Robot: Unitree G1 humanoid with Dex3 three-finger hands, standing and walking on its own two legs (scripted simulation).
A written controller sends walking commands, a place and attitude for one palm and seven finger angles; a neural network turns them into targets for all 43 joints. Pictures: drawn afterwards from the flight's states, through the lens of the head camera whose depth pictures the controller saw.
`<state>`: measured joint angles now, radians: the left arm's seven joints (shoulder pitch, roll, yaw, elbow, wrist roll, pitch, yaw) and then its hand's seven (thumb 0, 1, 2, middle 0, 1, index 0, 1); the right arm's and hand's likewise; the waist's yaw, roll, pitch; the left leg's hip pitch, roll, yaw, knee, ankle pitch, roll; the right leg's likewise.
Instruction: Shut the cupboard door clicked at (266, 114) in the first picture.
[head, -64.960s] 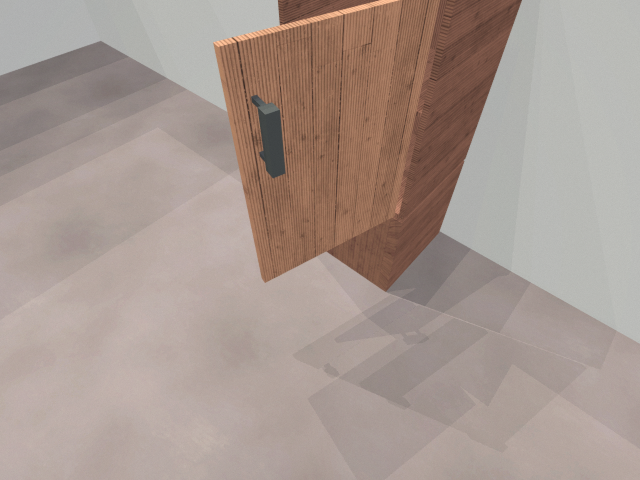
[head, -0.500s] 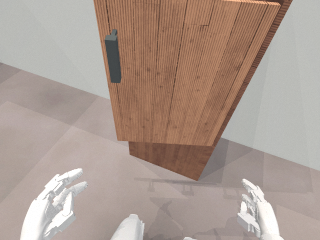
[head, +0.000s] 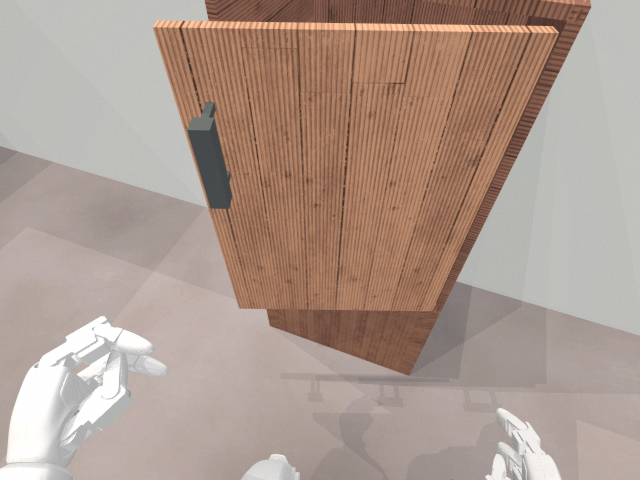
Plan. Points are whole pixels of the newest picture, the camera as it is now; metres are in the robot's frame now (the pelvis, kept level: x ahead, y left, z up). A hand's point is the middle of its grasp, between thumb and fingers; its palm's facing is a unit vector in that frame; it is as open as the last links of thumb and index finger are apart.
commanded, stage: raise the hand and make a fist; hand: left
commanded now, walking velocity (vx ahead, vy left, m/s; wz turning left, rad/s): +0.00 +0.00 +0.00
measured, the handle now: (215, 156) +0.47 +0.18 +0.16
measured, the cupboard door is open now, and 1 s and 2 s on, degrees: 20 20 20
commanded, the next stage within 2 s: bring the fist close to the handle in 1.00 s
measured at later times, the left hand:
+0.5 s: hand (125, 372) +0.19 +0.20 +0.13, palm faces +0.04 -1.00 -0.04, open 3.1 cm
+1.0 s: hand (132, 335) +0.21 +0.19 +0.16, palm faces +0.11 -0.99 -0.06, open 3.1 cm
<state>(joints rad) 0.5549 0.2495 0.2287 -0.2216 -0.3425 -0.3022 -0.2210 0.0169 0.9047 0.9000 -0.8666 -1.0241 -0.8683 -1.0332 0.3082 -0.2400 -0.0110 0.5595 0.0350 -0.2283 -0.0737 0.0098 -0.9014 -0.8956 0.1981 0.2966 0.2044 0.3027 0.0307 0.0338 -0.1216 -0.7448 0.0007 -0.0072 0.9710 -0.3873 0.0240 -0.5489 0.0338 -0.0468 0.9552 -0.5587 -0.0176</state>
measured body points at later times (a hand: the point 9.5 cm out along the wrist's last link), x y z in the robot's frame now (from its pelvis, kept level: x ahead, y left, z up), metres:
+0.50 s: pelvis -0.02 +0.01 +0.02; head -0.03 +0.01 +0.47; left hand +0.18 +0.25 +0.13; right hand +0.17 -0.20 -0.03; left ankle +0.05 +0.10 -0.68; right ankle -0.05 -0.11 -0.68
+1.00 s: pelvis -0.01 -0.01 +0.03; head -0.03 -0.02 +0.48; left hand +0.20 +0.24 +0.16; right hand +0.17 -0.23 -0.03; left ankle +0.06 +0.10 -0.68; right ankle -0.05 -0.11 -0.68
